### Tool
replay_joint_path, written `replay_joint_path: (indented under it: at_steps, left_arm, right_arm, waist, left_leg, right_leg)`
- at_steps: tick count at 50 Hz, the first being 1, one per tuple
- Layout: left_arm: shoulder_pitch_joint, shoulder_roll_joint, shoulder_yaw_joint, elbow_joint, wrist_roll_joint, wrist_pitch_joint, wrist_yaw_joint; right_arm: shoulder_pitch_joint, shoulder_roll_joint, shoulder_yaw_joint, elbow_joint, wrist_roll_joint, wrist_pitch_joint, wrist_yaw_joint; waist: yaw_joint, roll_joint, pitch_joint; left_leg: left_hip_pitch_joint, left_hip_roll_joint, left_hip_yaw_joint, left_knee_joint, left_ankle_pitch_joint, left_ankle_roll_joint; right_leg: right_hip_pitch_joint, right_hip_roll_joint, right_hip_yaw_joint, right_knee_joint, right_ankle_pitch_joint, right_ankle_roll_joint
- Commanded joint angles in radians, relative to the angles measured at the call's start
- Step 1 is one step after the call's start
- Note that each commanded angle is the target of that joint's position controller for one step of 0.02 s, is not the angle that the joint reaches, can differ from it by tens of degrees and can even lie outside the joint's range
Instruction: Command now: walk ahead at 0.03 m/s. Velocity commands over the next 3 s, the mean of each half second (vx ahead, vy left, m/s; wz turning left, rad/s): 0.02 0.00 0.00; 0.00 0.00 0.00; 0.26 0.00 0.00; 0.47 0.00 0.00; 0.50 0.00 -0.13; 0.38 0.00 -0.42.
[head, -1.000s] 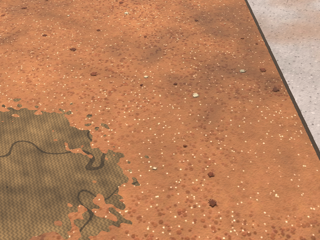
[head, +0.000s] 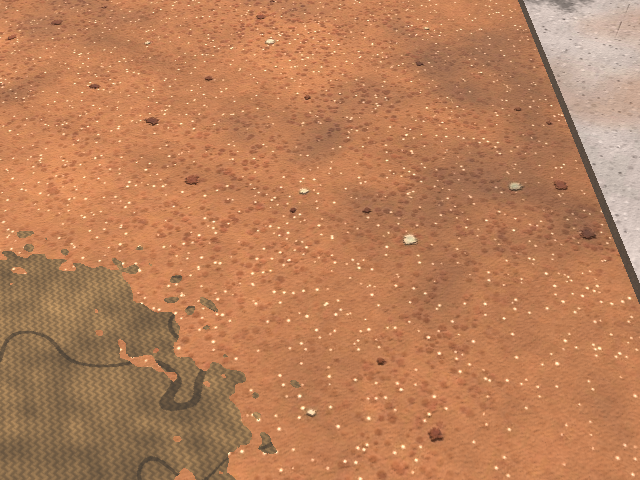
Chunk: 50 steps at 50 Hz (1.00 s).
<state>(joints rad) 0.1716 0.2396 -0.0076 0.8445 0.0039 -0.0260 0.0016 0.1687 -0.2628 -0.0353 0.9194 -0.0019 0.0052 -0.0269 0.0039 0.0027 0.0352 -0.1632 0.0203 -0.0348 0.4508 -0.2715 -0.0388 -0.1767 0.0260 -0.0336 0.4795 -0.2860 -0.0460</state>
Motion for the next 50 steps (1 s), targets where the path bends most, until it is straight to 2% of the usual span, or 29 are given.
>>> replay_joint_path:
  at_steps: [1,5,13,27,50]
  left_arm:
    - [0.021,0.146,0.04,-0.023,-0.003,0.002,0.0]
    - [0.003,0.144,0.043,0.004,0.0,0.009,-0.003]
    - [-0.002,0.15,0.045,0.059,0.003,0.015,0.006]
    - [0.019,0.142,0.038,0.123,0.004,0.017,0.019]
    - [0.08,0.105,0.034,0.173,-0.002,0.017,0.023]
  right_arm:
    - [0.012,-0.107,-0.025,-0.005,0.003,0.003,-0.007]
    - [-0.009,-0.117,-0.028,0.03,0.001,0.015,-0.015]
    - [-0.034,-0.126,-0.028,0.095,0.0,0.013,-0.023]
    - [-0.01,-0.103,-0.018,0.175,-0.003,0.002,-0.027]
    - [0.079,-0.066,-0.005,0.218,0.0,-0.006,-0.033]
  waist:
    - [0.005,0.01,-0.106]
    - [0.0,0.001,-0.082]
    - [-0.001,-0.013,-0.051]
    - [-0.002,-0.01,-0.007]
    - [0.0,-0.001,0.001]
  left_leg:
    - [0.052,0.027,-0.033,-0.013,0.363,0.023]
    - [0.06,0.03,-0.031,-0.027,0.333,0.024]
    - [0.046,0.03,-0.024,-0.052,0.266,0.022]
    - [0.006,0.024,-0.011,-0.077,0.166,0.014]
    - [-0.024,0.022,-0.004,-0.08,0.159,0.016]
  right_leg:
    - [0.09,-0.105,0.1,-0.04,0.594,-0.027]
    - [0.07,-0.096,0.094,-0.06,0.53,-0.022]
    - [0.05,-0.085,0.088,-0.09,0.391,-0.014]
    - [0.001,-0.081,0.1,-0.146,0.151,-0.013]
    - [0.0,-0.067,0.088,-0.145,0.164,-0.017]
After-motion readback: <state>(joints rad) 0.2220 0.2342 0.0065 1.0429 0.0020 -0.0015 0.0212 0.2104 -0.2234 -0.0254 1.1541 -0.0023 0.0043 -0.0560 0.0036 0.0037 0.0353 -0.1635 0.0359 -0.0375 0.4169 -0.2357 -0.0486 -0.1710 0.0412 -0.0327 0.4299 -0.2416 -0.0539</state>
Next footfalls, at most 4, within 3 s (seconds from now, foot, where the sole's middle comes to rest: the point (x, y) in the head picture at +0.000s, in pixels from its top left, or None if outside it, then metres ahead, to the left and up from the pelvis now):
1.38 left None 0.11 0.16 -0.78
1.88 right None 0.49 -0.04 -0.78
2.42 left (249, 361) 0.78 0.21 -0.78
2.94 right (368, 290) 0.99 -0.08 -0.78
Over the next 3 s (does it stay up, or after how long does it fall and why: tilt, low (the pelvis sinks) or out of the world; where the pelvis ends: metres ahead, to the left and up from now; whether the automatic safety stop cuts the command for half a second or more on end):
stays up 0.88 0.05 -0.02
